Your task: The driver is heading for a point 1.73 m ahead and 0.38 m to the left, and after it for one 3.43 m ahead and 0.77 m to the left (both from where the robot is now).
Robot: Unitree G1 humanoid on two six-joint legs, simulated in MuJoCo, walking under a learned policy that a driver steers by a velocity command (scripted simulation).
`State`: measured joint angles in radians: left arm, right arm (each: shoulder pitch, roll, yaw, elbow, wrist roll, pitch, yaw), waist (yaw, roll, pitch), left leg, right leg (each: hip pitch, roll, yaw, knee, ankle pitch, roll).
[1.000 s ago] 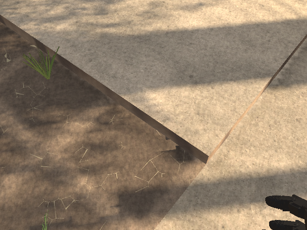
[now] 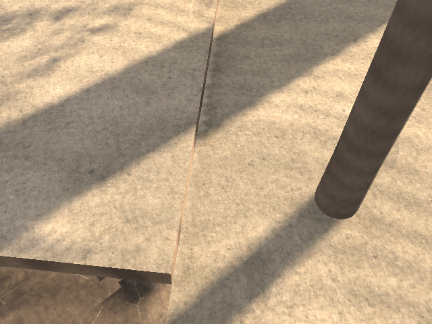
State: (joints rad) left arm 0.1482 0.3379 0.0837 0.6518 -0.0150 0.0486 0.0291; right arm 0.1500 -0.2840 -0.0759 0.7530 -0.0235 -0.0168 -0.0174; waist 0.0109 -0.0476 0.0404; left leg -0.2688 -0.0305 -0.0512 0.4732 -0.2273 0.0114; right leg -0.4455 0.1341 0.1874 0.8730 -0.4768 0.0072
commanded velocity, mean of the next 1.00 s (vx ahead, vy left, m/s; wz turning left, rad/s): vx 0.00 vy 0.00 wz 0.33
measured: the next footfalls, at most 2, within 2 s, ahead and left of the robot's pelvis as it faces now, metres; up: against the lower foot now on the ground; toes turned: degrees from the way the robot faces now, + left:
right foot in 0.24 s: +0.02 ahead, -0.14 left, +0.00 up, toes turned +5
left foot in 0.58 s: +0.01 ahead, +0.13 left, +0.00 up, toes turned +14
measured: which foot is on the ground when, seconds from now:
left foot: down 0.00-0.26, up 0.28-0.56, down 0.58-1.00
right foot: up 0.00-0.22, down 0.24-0.58, up 0.60-1.00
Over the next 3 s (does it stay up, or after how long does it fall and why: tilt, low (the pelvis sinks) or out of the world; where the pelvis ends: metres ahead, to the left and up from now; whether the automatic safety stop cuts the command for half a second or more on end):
stays up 0.83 0.05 0.00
